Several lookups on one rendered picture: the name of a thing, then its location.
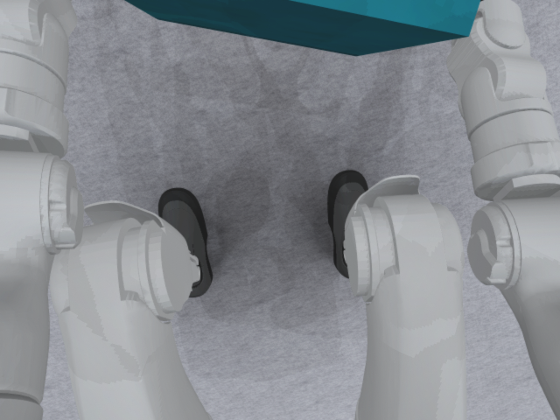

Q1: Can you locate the left robot upper arm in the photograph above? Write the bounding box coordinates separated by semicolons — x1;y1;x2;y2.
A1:
0;150;84;420

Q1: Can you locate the robot right forearm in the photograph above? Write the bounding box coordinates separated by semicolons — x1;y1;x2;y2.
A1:
446;0;560;201

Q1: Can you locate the robot left forearm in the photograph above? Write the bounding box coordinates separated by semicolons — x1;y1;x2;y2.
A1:
0;0;78;158

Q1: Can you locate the right robot upper arm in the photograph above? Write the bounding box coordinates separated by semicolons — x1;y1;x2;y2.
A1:
467;196;560;420

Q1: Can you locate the robot right foot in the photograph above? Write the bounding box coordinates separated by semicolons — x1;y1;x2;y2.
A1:
327;170;368;278

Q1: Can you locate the carton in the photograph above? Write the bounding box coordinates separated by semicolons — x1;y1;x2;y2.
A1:
125;0;480;56

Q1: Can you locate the left robot thigh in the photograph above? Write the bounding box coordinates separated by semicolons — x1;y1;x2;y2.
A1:
59;218;213;420

